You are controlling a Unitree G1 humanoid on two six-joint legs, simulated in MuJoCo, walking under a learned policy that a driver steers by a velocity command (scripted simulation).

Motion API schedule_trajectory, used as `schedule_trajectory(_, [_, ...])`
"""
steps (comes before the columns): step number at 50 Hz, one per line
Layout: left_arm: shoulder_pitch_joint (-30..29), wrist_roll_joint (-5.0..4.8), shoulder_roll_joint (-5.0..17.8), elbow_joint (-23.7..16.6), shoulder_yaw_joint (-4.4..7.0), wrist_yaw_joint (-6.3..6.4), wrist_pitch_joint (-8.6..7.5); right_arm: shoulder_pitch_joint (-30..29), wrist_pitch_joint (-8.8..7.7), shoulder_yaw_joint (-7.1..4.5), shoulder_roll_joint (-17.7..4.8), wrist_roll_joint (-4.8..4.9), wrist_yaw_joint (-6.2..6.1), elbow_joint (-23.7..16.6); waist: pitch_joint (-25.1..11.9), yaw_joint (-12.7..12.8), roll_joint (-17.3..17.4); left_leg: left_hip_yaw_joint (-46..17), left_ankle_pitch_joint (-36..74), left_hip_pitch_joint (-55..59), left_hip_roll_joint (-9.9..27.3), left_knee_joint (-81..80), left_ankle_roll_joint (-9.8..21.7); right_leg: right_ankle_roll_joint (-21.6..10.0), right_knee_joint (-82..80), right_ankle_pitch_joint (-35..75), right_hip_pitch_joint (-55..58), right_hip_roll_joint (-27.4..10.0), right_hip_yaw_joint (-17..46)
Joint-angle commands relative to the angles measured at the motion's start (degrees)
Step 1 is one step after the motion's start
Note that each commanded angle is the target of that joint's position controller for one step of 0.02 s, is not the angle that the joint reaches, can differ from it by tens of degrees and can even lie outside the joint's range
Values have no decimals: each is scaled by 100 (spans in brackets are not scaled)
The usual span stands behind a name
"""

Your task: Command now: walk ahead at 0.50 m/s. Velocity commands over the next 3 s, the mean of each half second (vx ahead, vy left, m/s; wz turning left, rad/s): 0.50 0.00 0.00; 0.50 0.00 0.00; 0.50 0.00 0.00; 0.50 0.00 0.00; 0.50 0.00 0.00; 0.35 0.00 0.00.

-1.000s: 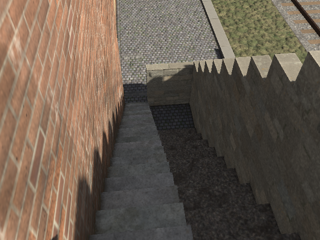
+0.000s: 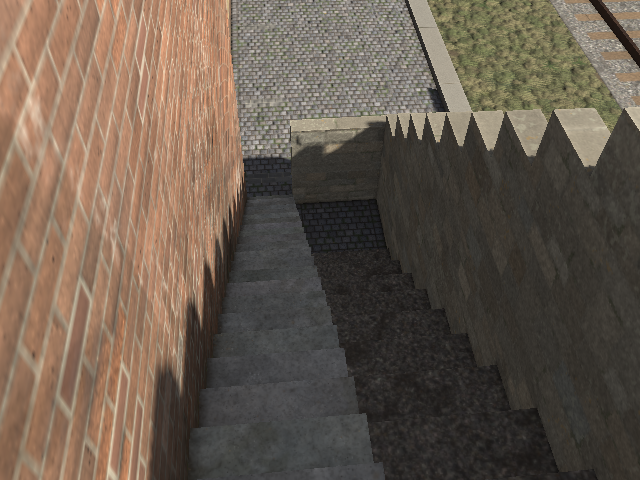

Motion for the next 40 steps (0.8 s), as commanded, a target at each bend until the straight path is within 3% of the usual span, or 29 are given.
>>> schedule_trajectory(1, [215,8,566,-177,141,1,-50,-240,-95,-112,-695,9,-10,-262,-109,114,34,-223,2706,-445,390,111,446,50,414,4521,454,-635,10])
schedule_trajectory(6, [735,48,549,190,159,-74,-144,-602,-240,-87,-647,59,0,-388,37,323,-202,-94,2140,-1139,227,686,407,-54,467,4898,860,-741,-53])
schedule_trajectory(10, [1340,70,401,558,119,-104,-187,-1577,-455,59,-273,-39,160,-800,307,549,-742,70,-1357,-3172,115,1774,471,-389,1049,5710,1843,-1271,394])
schedule_trajectory(11, [1313,96,438,555,132,-96,-156,-1575,-536,74,-295,-55,222,-771,258,491,-644,79,-1523,-3193,186,1762,507,-421,1254,5730,1727,-1344,447])
schedule_trajectory(12, [1274,107,504,509,164,-97,-203,-1444,-627,-58,-565,-19,289,-712,77,498,-511,85,-979,-3168,301,1110,489,-353,1464,4741,1775,-1151,407])
schedule_trajectory(14, [1958,-300,434,841,226,88,-304,-1903,-731,-191,-648,107,525,-768,85,962,-842,-268,-579,-4372,460,533,198,-540,2045,3400,2594,-1236,1042])
schedule_trajectory(15, [1341,-441,478,901,280,196,-348,-1433,-666,-204,-554,136,615,-691,546,620,-416,-340,1756,-3044,602,-929,215,-397,1808,2071,874,-708,464])
schedule_trajectory(16, [1215,-412,274,954,234,155,-456,-1272,-620,-193,-326,152,601,-629,550,729,-135,-132,2417,-2209,301,-1064,91,-503,2008,1348,-16,-383,623])
schedule_trajectory(17, [1376,-371,39,1075,200,59,-516,-1407,-608,-204,-211,-19,454,-722,726,872,312,204,2051,-2225,33,-1232,39,-526,2148,1523,147,-113,807])
schedule_trajectory(19, [1973,-511,328,1343,349,-133,-613,-2123,-672,-245,-156,-392,363,-1195,918,1155,165,335,884,-2978,-248,-997,147,-534,2427,2705,896,-64,1216])
schedule_trajectory(21, [3072,-555,128,1777,400,-145,-639,-2632,-963,-383,-216,-449,461,-1374,709,1484,-58,340,644,-3561,-275,-516,123,-477,3005,2705,1293,74,1450])
schedule_trajectory(22, [3423,-549,-28,1928,369,-122,-648,-2690,-1155,-352,14,-446,508,-1441,700,1477,-156,439,454,-3932,-347,-248,-4,-472,3392,2889,1215,25,1598])
schedule_trajectory(24, [2940,-361,-6,1682,302,-74,-644,-1878,-1343,-394,-69,-419,504,-1422,690,983,209,331,1330,-3020,-83,-88,-184,-358,4432,2416,-539,115,1552])
schedule_trajectory(25, [2451,-451,64,1567,322,-56,-573,-1146,-1334,-326,140,-377,529,-1177,616,537,664,524,1233,-1313,-88,-508,27,-158,4980,3042,-2025,136,1318])
schedule_trajectory(26, [1810,-388,282,1356,344,-66,-599,252,-1272,-376,80,-394,534,-848,380,-219,913,571,2292,673,-11,-989,258,200,5984,3785,-3621,339,914])
schedule_trajectory(27, [1064,-267,578,1135,417,-37,-623,2215,-1179,-474,-96,-377,491,-225,379,-1183,2338,275,6248,3554,632,-1850,692,570,8137,59,-6189,1093,200])
schedule_trajectory(28, [1092,8,387,973,299,35,-752,3254,-834,-556,-409,18,216,276,-720,-1304,2527,15,10211,6472,1475,1017,459,-12,9283,-3892,-8240,828,-179])
schedule_trajectory(29, [933,38,751,925,342,-69,-1020,3986,-501,-422,-314,86,16,331,-1023,-1509,1514,-5,9644,6164,1344,1516,35,-501,8762,-3165,-8217,283,50])
schedule_trajectory(30, [144,85,473,711,350,-174,-1203,4694,-446,-437,-594,-129,-117,438,-242,-1919,1374,26,9006,5653,1127,1384,-224,-650,8544,-3091,-8381,218,-459])
schedule_trajectory(31, [-676,152,367,553,483,-213,-1439,5582,-617,-392,-703,-4,-206,909,680,-2160,761,418,7959,4677,507,1250,-539,-814,8170,-2632,-8445,321,-1183])
schedule_trajectory(32, [-554,92,100,433,506,-331,-1613,5902,-759,-411,-868,199,-324,1233,868,-1906,1103,-440,7112,4192,712,1577,-151,-848,7259,-1399,-8729,258,-1317])
schedule_trajectory(33, [909,-38,318,897,669,-507,-1712,4525,-781,-203,-100,443,-522,659,994,-869,-479,147,5683,1201,141,2163,-85,-350,5082,1400,-6081,299,-2277])
schedule_trajectory(34, [2396,-51,15,1529,682,-690,-1621,3025,-707,-39,165,373,-670,158,798,280,-910,237,4136,-1062,146,2806,-244,-37,4101,2790,-3366,414,-2314])
schedule_trajectory(35, [3515,-175,-136,1846,734,-716,-1673,1565,-781,-73,-178,266,-891,-289,1182,1238,-975,471,2764,-3547,-177,4238,-694,250,3707,3759,-1315,458,-2358])
schedule_trajectory(36, [5976,-26,-253,2402,689,-740,-1670,-1322,-860,-250,-556,-296,-926,-1370,1001,3004,-2386,1124,-2671,-5176,-1207,7319,-497,271,271,7181,1153,-75,-1626])
schedule_trajectory(37, [5453,84,-711,2455,551,-755,-1502,-1070,-634,-273,-414,-179,-853,-1176,351,2257,-1294,887,-4605,-5147,-852,7255,-250,267,1281,8590,2116,-415,-891])
schedule_trajectory(38, [4814,25,-672,1990,413,-694,-1218,-874,-583,-88,185,421,-742,-1197,135,1541,740,381,-3891,-5083,-172,6719,144,50,1953,8183,1866,-1153,64])
schedule_trajectory(39, [4437,-129,-338,1583,361,-660,-990,-716,-480,84,584,679,-574,-1228,225,1446,1170,1144,-4120,-4190,-522,6367,20,152,766,9141,812,-1184,-57])
schedule_trajectory(40, [4105,-102,3,1284,334,-580,-803,-181,-429,119,647,626,-520,-1067,461,1414,680,1553,-4460,-3754,-783,6859,-31,40,-193,9114,62,-1126,-250])
Next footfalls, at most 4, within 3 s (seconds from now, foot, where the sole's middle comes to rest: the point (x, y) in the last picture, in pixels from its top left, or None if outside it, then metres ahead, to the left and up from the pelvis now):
0.28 left None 0.03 0.15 -0.85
0.88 right None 0.68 0.11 -1.38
1.12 left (240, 457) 0.82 0.29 -1.57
1.38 right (326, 409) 1.02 -0.01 -1.63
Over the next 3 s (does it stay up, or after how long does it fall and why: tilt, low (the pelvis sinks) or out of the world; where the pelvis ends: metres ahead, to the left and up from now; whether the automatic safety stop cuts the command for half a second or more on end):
stays up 1.52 0.23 -1.41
